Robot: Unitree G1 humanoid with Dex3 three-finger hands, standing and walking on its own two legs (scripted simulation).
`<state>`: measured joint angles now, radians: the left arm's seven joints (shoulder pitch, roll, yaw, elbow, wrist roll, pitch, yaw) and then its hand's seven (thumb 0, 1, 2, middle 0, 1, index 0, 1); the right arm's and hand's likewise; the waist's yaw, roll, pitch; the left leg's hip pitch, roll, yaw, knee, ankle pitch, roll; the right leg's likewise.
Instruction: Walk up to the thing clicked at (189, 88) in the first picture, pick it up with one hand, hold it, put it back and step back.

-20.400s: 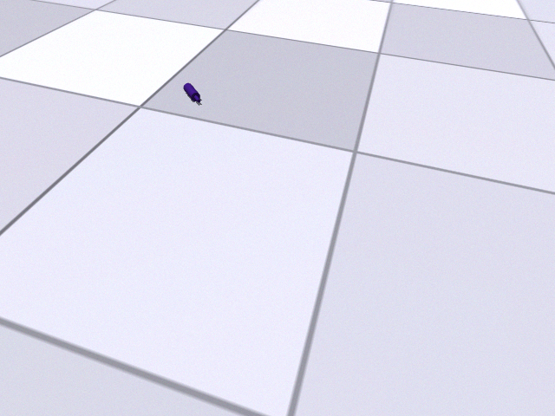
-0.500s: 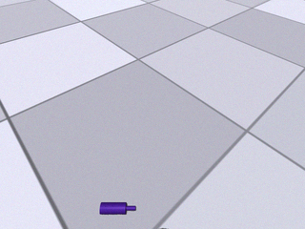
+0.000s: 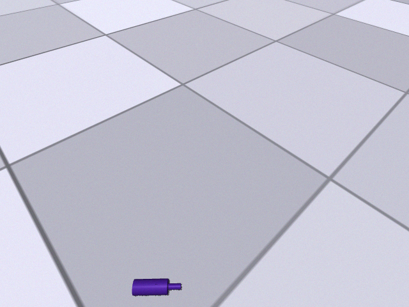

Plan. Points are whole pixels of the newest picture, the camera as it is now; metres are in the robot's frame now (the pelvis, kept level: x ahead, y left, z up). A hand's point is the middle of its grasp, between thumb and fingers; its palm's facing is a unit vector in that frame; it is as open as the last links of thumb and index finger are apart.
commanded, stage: stand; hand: left
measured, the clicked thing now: (157, 286) +0.37 +0.20 -0.75
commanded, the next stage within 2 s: none
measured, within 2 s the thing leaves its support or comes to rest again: neither
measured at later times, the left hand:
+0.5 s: hand out of the picture +0.09 +0.25 -0.15, palm faces -0.02 -0.94 -0.34, open 7.4 cm
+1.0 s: hand out of the picture +0.09 +0.25 -0.15, palm faces -0.02 -0.94 -0.35, open 7.4 cm
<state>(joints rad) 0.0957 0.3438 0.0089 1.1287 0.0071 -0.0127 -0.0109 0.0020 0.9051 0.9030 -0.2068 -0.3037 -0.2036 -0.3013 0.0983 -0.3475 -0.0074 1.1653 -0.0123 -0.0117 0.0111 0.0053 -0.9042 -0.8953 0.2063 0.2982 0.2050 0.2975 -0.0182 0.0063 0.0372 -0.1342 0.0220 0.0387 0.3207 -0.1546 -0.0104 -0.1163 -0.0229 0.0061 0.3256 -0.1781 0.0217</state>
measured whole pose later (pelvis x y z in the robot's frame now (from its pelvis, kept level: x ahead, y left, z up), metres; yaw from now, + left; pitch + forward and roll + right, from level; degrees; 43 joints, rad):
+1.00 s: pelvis +0.01 +0.00 +0.00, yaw +0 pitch -2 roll +0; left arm 0.12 0.35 0.00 1.12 0.01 -0.01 -0.01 0.00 0.90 0.90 -0.21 -0.30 -0.20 -0.30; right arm 0.10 -0.35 0.00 1.14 -0.01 -0.01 0.00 0.01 -0.90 -0.90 0.21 0.30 0.21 0.30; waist -0.01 0.00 0.04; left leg -0.10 0.02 0.03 0.31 -0.17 -0.01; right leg -0.08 -0.02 0.00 0.31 -0.19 0.02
